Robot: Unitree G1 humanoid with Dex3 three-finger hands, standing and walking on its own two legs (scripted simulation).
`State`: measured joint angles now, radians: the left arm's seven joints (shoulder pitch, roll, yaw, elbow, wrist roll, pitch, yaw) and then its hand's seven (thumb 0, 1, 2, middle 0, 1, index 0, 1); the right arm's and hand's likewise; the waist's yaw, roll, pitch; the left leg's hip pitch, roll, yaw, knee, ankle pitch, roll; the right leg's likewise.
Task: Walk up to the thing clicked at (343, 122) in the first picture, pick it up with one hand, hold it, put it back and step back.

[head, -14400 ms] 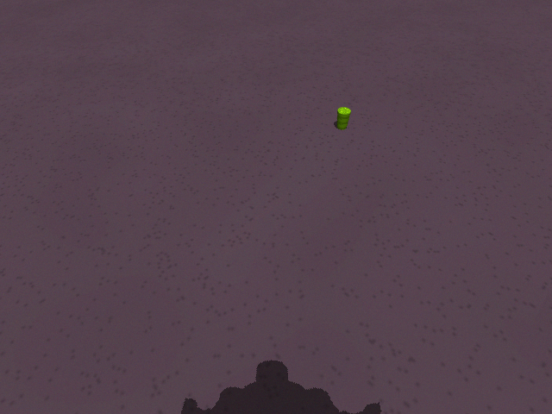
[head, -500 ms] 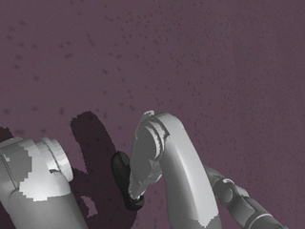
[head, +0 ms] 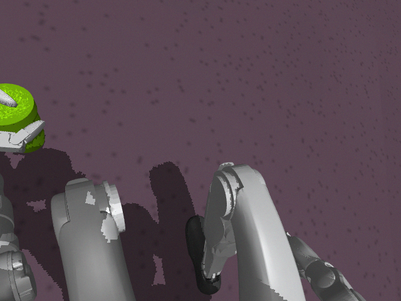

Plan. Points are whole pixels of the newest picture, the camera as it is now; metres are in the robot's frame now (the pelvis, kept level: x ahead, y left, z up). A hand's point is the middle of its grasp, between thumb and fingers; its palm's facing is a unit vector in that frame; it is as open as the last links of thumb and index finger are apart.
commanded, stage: settle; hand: left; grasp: from above
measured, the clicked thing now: (17, 123) +0.43 +0.31 -0.13
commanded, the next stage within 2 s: lift in 1.22 s
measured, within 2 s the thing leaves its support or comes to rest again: neither
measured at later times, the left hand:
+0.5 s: hand out of the picture +0.43 +0.31 -0.02, palm faces +0.31 -0.95 -0.06, open 7.3 cm
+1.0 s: hand out of the picture +0.44 +0.31 +0.02, palm faces +0.32 -0.95 -0.04, open 7.3 cm
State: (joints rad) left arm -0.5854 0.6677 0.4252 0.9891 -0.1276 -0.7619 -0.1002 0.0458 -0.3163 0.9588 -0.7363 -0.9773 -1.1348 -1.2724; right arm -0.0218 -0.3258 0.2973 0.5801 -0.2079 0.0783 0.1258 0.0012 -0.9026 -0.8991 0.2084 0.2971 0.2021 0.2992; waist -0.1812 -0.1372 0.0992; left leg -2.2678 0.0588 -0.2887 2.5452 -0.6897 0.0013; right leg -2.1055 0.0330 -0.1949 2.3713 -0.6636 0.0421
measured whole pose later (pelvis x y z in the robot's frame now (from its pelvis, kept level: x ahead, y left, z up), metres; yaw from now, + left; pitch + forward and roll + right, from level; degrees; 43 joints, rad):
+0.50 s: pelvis +0.01 -0.01 +0.03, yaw +5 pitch +29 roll -8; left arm -0.62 0.54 0.46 0.88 -0.15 -0.60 -0.20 0.04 -0.33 0.97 -0.75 -0.98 -1.15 -1.28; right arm 0.04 -0.30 0.13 0.63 -0.11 0.08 0.08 0.00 -0.90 -0.90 0.21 0.30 0.20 0.30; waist -0.14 -0.04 -0.03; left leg -2.25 0.06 -0.18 2.42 -0.70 -0.02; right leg -2.15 0.00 -0.12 2.34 -0.71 0.01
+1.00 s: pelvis +0.01 -0.01 +0.05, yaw +7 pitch +31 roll -7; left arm -0.65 0.48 0.46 0.89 -0.12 -0.57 -0.19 0.04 -0.36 0.99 -0.77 -0.98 -1.17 -1.29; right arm 0.08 -0.28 0.08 0.65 -0.09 0.06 0.06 0.00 -0.91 -0.90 0.21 0.30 0.20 0.30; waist -0.13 -0.02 -0.08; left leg -2.20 0.06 -0.14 2.33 -0.69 -0.01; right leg -2.12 -0.01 -0.09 2.27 -0.71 0.01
